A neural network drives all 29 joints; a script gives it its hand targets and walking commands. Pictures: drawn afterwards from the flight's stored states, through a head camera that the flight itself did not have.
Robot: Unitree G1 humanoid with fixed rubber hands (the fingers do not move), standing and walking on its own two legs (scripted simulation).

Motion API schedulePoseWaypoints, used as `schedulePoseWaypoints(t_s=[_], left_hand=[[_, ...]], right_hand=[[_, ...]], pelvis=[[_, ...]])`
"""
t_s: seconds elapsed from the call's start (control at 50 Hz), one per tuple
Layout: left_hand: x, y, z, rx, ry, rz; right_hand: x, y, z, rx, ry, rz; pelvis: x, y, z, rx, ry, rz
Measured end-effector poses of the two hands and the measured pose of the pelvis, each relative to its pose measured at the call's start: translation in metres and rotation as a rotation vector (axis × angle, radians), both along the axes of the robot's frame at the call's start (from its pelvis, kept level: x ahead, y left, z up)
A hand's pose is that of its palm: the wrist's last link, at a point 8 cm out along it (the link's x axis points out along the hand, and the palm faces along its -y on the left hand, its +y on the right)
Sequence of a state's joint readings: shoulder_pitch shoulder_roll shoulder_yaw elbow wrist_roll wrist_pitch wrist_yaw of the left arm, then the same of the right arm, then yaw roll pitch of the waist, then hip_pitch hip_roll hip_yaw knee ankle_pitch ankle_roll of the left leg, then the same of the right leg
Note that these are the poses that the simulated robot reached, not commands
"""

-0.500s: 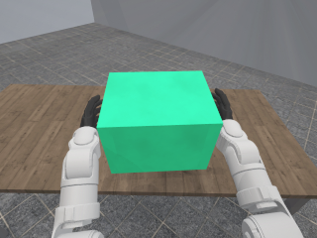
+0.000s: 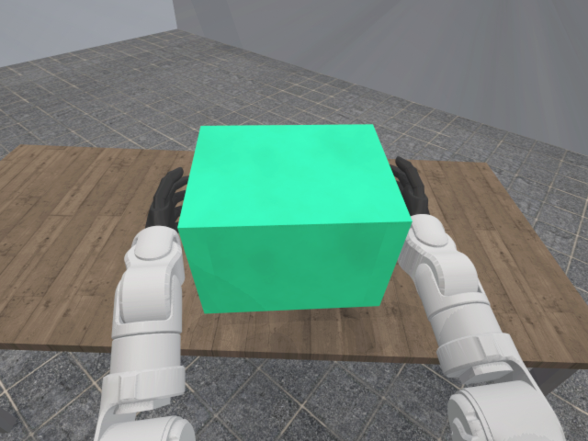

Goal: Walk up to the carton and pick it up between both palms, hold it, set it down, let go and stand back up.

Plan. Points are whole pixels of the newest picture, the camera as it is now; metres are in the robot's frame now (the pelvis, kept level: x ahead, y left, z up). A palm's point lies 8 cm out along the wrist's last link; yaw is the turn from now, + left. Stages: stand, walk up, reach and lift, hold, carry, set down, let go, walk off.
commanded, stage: hold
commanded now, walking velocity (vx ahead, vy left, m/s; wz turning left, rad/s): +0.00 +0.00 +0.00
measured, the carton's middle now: (290, 216) +0.37 +0.00 +0.16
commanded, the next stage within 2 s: none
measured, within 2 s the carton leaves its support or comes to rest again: neither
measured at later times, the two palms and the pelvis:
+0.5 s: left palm (165, 229) +0.35 +0.16 +0.16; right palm (412, 217) +0.36 -0.16 +0.16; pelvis +0.00 +0.00 +0.00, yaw -1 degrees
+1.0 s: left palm (167, 231) +0.35 +0.16 +0.16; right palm (416, 221) +0.35 -0.17 +0.16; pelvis +0.00 +0.00 +0.00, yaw +0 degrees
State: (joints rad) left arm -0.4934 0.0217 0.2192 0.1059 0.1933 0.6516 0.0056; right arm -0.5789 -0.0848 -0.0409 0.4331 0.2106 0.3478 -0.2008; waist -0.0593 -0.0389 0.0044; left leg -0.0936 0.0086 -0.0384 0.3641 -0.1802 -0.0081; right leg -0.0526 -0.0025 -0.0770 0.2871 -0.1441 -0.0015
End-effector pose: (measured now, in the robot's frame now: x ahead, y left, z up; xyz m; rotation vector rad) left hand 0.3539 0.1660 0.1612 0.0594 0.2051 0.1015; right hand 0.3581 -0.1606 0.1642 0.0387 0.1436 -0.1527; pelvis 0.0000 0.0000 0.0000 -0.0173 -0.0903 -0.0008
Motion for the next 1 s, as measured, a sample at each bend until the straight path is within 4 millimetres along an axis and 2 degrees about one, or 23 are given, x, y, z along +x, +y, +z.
schedulePoseWaypoints(t_s=[0.22,0.9,1.0], left_hand=[[-0.0033,-0.0034,-0.0029,0.008,0.002,-0.004],[-0.0036,-0.0020,0.0007,0.003,0.002,0.000],[-0.0060,-0.0044,-0.0006,0.016,-0.010,-0.015]], right_hand=[[-0.0049,-0.0034,-0.0058,0.008,0.001,-0.004],[-0.0043,-0.0020,-0.0024,0.006,0.002,-0.002],[-0.0101,-0.0045,-0.0023,0.011,-0.011,-0.012]], pelvis=[[0.0016,0.0012,-0.0004,-0.001,0.004,-0.014],[-0.0025,-0.0010,-0.0001,0.002,0.003,-0.010],[-0.0017,-0.0010,-0.0004,0.000,0.009,-0.007]])
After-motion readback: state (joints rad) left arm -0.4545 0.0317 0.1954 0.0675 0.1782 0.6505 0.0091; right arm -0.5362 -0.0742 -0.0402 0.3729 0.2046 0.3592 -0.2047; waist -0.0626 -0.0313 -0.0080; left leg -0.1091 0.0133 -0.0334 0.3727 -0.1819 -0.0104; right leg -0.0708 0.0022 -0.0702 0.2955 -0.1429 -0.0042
